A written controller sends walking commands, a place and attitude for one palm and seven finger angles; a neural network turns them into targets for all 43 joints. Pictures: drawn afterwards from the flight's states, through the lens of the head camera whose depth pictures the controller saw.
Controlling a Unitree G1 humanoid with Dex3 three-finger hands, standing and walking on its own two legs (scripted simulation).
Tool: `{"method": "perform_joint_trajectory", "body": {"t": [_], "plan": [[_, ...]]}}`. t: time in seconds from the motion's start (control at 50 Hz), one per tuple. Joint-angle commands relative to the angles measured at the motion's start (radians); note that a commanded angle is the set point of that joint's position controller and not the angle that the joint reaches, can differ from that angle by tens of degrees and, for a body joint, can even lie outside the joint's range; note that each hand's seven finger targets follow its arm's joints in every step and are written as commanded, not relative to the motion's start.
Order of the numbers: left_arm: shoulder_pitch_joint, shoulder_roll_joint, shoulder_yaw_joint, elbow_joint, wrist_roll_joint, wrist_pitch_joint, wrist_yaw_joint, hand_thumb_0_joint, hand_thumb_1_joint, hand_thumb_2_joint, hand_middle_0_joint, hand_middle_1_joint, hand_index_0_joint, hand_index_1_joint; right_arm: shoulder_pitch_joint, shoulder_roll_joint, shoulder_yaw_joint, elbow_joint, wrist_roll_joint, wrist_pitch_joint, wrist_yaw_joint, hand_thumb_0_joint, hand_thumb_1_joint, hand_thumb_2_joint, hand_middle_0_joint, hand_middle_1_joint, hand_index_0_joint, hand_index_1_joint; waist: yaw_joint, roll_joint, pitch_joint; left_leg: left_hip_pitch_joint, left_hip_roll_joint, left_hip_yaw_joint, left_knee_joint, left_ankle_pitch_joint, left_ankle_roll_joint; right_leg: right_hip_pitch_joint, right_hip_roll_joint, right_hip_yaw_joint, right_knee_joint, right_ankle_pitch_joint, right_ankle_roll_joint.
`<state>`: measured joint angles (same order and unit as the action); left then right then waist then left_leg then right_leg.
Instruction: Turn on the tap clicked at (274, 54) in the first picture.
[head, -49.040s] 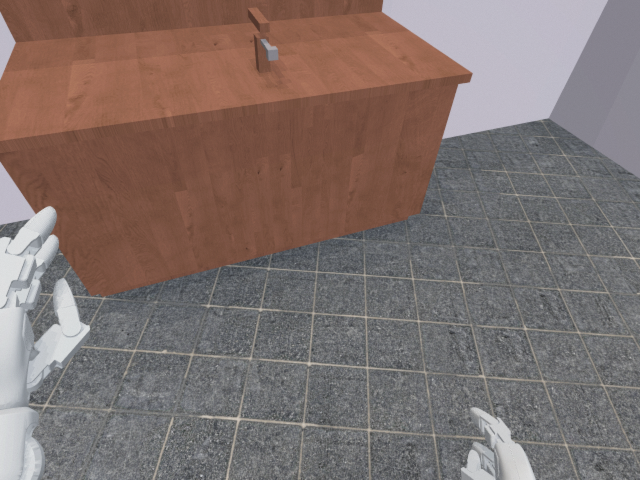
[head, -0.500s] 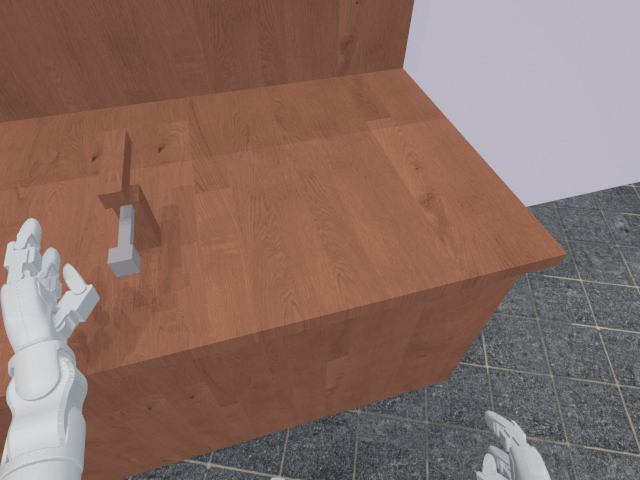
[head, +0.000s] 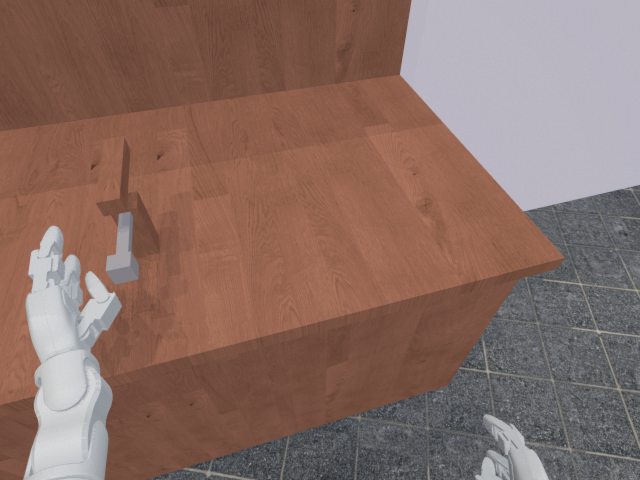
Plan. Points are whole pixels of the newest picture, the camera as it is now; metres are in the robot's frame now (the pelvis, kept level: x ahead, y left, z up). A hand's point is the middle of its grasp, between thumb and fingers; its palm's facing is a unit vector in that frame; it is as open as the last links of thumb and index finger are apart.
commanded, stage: push the lever round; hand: left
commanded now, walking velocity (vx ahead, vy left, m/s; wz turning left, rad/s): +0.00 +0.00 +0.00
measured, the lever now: (122, 267) +0.34 +0.28 +0.09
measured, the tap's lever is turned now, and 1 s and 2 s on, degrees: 0 22 47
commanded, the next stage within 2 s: none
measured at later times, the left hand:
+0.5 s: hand (145, 291) +0.31 +0.24 +0.08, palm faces +0.61 -0.79 -0.07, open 7.6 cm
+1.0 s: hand (167, 281) +0.32 +0.22 +0.08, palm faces +0.69 -0.72 -0.07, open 7.6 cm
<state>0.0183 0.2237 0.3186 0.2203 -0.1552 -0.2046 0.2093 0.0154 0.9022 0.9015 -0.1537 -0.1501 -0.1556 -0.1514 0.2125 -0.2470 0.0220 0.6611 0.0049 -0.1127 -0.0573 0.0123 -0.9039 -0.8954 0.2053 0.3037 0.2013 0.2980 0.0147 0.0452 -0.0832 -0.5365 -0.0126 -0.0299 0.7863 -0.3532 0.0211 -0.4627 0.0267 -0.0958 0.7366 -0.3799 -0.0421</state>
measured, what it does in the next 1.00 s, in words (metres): stands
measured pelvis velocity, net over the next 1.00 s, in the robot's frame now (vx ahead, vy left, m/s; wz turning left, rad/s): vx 0.00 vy -0.02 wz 0.02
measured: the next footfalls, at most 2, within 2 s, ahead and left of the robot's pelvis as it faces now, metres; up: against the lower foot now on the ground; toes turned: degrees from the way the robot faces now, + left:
none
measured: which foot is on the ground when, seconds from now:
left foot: down 0.00-1.00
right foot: down 0.00-1.00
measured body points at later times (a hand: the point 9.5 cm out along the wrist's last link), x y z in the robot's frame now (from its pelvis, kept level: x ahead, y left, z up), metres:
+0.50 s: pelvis +0.00 -0.01 +0.00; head +0.01 -0.02 +0.45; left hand +0.27 +0.28 +0.09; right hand +0.17 -0.25 -0.10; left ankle +0.03 +0.10 -0.71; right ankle +0.00 -0.09 -0.71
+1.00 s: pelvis +0.00 -0.02 +0.00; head +0.01 -0.03 +0.45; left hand +0.28 +0.25 +0.09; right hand +0.17 -0.25 -0.10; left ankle +0.03 +0.10 -0.71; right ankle +0.00 -0.09 -0.71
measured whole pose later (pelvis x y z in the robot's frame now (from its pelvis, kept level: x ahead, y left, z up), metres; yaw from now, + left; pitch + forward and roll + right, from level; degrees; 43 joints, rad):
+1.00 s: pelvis +0.00 -0.02 +0.00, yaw +1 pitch +5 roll -1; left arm -0.13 0.09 0.19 0.29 -0.03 -0.14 0.57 0.01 0.93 0.93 -0.15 -0.15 -0.15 -0.15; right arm 0.17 -0.24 0.01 0.67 -0.02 -0.02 -0.05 0.01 -0.90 -0.90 0.20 0.30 0.20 0.30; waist 0.01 0.05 -0.09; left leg -0.52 -0.01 -0.05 0.76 -0.34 0.00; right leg -0.45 0.03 -0.12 0.73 -0.38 -0.07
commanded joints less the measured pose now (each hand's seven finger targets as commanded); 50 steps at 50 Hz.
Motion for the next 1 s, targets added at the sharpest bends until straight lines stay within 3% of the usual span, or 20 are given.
{"method": "perform_joint_trajectory", "body": {"t": [0.0,0.02,0.04,0.1,0.22,0.36,0.4,0.44,0.46,0.5,0.52,0.54,0.62,0.64,0.66,0.7,0.74,0.78,0.92,0.98], "plan": [[-0.256,0.178,0.022,-0.220,0.006,-0.063,0.009,0.000,0.900,0.900,-0.150,-0.150,-0.150,-0.150,-0.085,-0.131,-0.045,-0.138,0.000,-0.048,-0.012,0.000,-0.900,-0.900,0.200,0.300,0.200,0.300,-0.018,0.022,-0.183,0.130,-0.002,-0.046,-0.117,0.166,-0.003,0.039,-0.006,0.057,-0.116,0.207,0.013],[-0.263,0.199,0.046,-0.198,0.003,-0.061,0.012,0.000,0.900,0.900,-0.150,-0.150,-0.150,-0.150,-0.082,-0.134,-0.046,-0.135,0.001,-0.046,-0.014,0.000,-0.900,-0.900,0.200,0.300,0.200,0.300,-0.017,-0.012,-0.169,0.115,-0.002,-0.048,-0.121,0.142,-0.001,0.039,-0.005,0.056,-0.124,0.189,0.013],[-0.264,0.217,0.063,-0.198,0.008,-0.059,0.017,0.000,0.900,0.900,-0.150,-0.150,-0.150,-0.150,-0.090,-0.134,-0.045,-0.134,0.002,-0.043,-0.016,0.000,-0.900,-0.900,0.200,0.300,0.200,0.300,-0.009,0.011,-0.166,0.112,-0.003,-0.045,-0.125,0.136,0.000,0.046,-0.006,0.062,-0.127,0.182,0.011],[-0.283,0.165,0.009,-0.208,0.014,-0.058,0.031,0.000,0.900,0.900,-0.150,-0.150,-0.150,-0.150,-0.094,-0.128,-0.042,-0.144,-0.001,-0.045,-0.014,0.000,-0.900,-0.900,0.200,0.300,0.200,0.300,-0.011,0.020,-0.189,0.130,-0.005,-0.046,-0.125,0.137,0.000,0.048,-0.007,0.060,-0.124,0.182,0.011],[-0.359,0.128,-0.039,-0.209,0.037,-0.056,0.085,0.000,0.900,0.900,-0.150,-0.150,-0.150,-0.150,-0.101,-0.128,-0.040,-0.140,-0.006,-0.039,-0.010,0.000,-0.900,-0.900,0.200,0.300,0.200,0.300,-0.027,-0.001,-0.188,0.130,-0.007,-0.048,-0.117,0.117,0.004,0.034,-0.012,0.064,-0.129,0.170,0.014],[-0.360,0.107,-0.055,-0.218,0.066,-0.046,0.145,0.000,0.900,0.900,-0.150,-0.150,-0.150,-0.150,-0.105,-0.121,-0.042,-0.140,-0.012,-0.022,-0.006,0.000,-0.900,-0.900,0.200,0.300,0.200,0.300,-0.022,0.001,-0.214,0.136,-0.009,-0.042,-0.111,0.141,0.005,0.059,-0.018,0.067,-0.129,0.199,0.015],[-0.363,0.102,-0.061,-0.198,0.065,-0.041,0.160,0.000,0.900,0.900,-0.150,-0.150,-0.150,-0.150,-0.111,-0.122,-0.040,-0.141,-0.014,-0.017,-0.006,0.000,-0.900,-0.900,0.200,0.300,0.200,0.300,-0.022,-0.031,-0.199,0.119,-0.010,-0.042,-0.111,0.126,0.009,0.061,-0.019,0.071,-0.138,0.191,0.018],[-0.369,0.128,-0.032,-0.197,0.076,-0.037,0.181,0.000,0.900,0.900,-0.150,-0.150,-0.150,-0.150,-0.113,-0.123,-0.042,-0.137,-0.014,-0.010,-0.008,0.000,-0.900,-0.900,0.200,0.300,0.200,0.300,-0.015,-0.011,-0.200,0.117,-0.010,-0.039,-0.112,0.128,0.008,0.067,-0.021,0.075,-0.140,0.190,0.016],[-0.397,0.085,-0.079,-0.208,0.080,-0.037,0.187,0.000,0.900,0.900,-0.150,-0.150,-0.150,-0.150,-0.120,-0.117,-0.039,-0.140,-0.015,-0.009,-0.006,0.000,-0.900,-0.900,0.200,0.300,0.200,0.300,-0.027,0.001,-0.195,0.125,-0.011,-0.039,-0.112,0.124,0.009,0.055,-0.023,0.074,-0.139,0.186,0.018],[-0.390,0.079,-0.079,-0.203,0.085,-0.035,0.207,0.000,0.900,0.900,-0.150,-0.150,-0.150,-0.150,-0.118,-0.117,-0.042,-0.140,-0.019,-0.008,-0.004,0.000,-0.900,-0.900,0.200,0.300,0.200,0.300,-0.023,-0.004,-0.207,0.127,-0.011,-0.037,-0.110,0.121,0.009,0.060,-0.023,0.075,-0.143,0.183,0.018],[-0.382,0.091,-0.063,-0.178,0.085,-0.030,0.218,0.000,0.900,0.900,-0.150,-0.150,-0.150,-0.150,-0.116,-0.119,-0.042,-0.137,-0.020,-0.005,-0.005,0.000,-0.900,-0.900,0.200,0.300,0.200,0.300,-0.023,-0.044,-0.197,0.112,-0.010,-0.039,-0.111,0.114,0.010,0.065,-0.022,0.074,-0.148,0.178,0.019],[-0.389,0.114,-0.040,-0.168,0.091,-0.026,0.228,0.000,0.900,0.900,-0.150,-0.150,-0.150,-0.150,-0.120,-0.121,-0.043,-0.133,-0.019,0.001,-0.008,0.000,-0.900,-0.900,0.200,0.300,0.200,0.300,-0.020,-0.041,-0.191,0.107,-0.012,-0.039,-0.112,0.114,0.011,0.067,-0.024,0.079,-0.152,0.177,0.019],[-0.387,0.078,-0.068,-0.198,0.099,-0.027,0.250,0.000,0.900,0.900,-0.150,-0.150,-0.150,-0.150,-0.122,-0.112,-0.046,-0.140,-0.024,0.010,-0.002,0.000,-0.900,-0.900,0.200,0.300,0.200,0.300,-0.017,-0.010,-0.234,0.125,-0.013,-0.025,-0.100,0.155,0.011,0.093,-0.029,0.084,-0.146,0.234,0.020],[-0.374,0.098,-0.047,-0.187,0.106,-0.021,0.259,0.000,0.900,0.900,-0.150,-0.150,-0.150,-0.150,-0.121,-0.113,-0.047,-0.137,-0.024,0.015,-0.003,0.000,-0.900,-0.900,0.200,0.300,0.200,0.300,-0.013,-0.016,-0.223,0.117,-0.011,-0.030,-0.105,0.153,0.010,0.093,-0.028,0.083,-0.145,0.228,0.018],[-0.391,0.060,-0.078,-0.182,0.104,-0.019,0.264,0.000,0.900,0.900,-0.150,-0.150,-0.150,-0.150,-0.123,-0.110,-0.044,-0.139,-0.025,0.018,-0.001,0.000,-0.900,-0.900,0.200,0.300,0.200,0.300,-0.022,-0.029,-0.213,0.118,-0.013,-0.030,-0.106,0.157,0.010,0.093,-0.030,0.079,-0.145,0.237,0.020],[-0.403,0.057,-0.083,-0.172,0.105,-0.015,0.274,0.000,0.900,0.900,-0.150,-0.150,-0.150,-0.150,-0.129,-0.112,-0.046,-0.139,-0.025,0.021,-0.002,0.000,-0.900,-0.900,0.200,0.300,0.200,0.300,-0.025,-0.047,-0.202,0.111,-0.012,-0.028,-0.103,0.142,0.013,0.086,-0.031,0.084,-0.155,0.222,0.022],[-0.425,0.087,-0.052,-0.169,0.112,-0.015,0.290,0.000,0.900,0.900,-0.150,-0.150,-0.150,-0.150,-0.133,-0.111,-0.047,-0.133,-0.023,0.027,-0.005,0.000,-0.900,-0.900,0.200,0.300,0.200,0.300,-0.020,-0.030,-0.196,0.108,-0.011,-0.030,-0.108,0.131,0.012,0.083,-0.031,0.088,-0.161,0.200,0.020],[-0.464,0.047,-0.095,-0.165,0.118,-0.013,0.302,0.000,0.900,0.900,-0.150,-0.150,-0.150,-0.150,-0.135,-0.108,-0.046,-0.130,-0.025,0.029,-0.005,0.000,-0.900,-0.900,0.200,0.300,0.200,0.300,-0.036,-0.036,-0.194,0.119,-0.009,-0.029,-0.106,0.131,0.012,0.071,-0.033,0.085,-0.160,0.204,0.021],[-0.455,0.014,-0.115,-0.166,0.145,0.000,0.359,0.000,0.900,0.900,-0.150,-0.150,-0.150,-0.150,-0.139,-0.102,-0.052,-0.132,-0.031,0.039,0.002,0.000,-0.900,-0.900,0.200,0.300,0.200,0.300,-0.022,-0.020,-0.233,0.129,-0.009,-0.031,-0.105,0.159,0.007,0.093,-0.034,0.080,-0.150,0.227,0.015],[-0.493,-0.019,-0.145,-0.161,0.157,0.012,0.388,0.000,0.900,0.900,-0.150,-0.150,-0.150,-0.150,-0.148,-0.099,-0.052,-0.129,-0.033,0.047,0.003,0.000,-0.900,-0.900,0.200,0.300,0.200,0.300,-0.033,-0.041,-0.225,0.133,-0.007,-0.034,-0.106,0.158,0.008,0.081,-0.035,0.075,-0.151,0.218,0.017]]}}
